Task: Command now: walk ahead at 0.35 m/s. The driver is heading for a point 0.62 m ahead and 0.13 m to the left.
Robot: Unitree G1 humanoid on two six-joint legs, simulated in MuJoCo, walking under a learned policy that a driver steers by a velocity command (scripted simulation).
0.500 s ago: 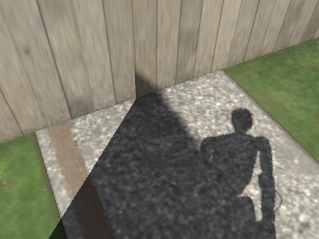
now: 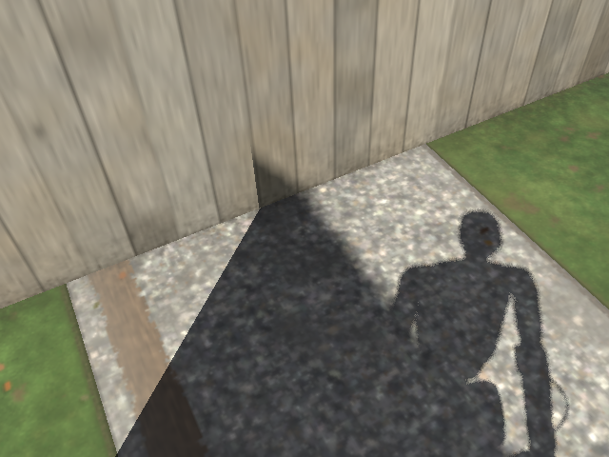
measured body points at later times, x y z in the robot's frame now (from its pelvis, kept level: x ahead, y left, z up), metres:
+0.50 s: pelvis +0.24 +0.00 -0.02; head +0.28 +0.00 +0.43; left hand +0.13 +0.21 -0.16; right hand +0.40 -0.23 -0.15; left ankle +0.34 +0.05 -0.74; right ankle +0.02 -0.08 -0.67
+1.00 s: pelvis +0.53 -0.02 -0.01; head +0.57 -0.01 +0.43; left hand +0.72 +0.20 -0.12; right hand +0.44 -0.26 -0.15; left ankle +0.34 +0.05 -0.73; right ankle +0.68 -0.09 -0.74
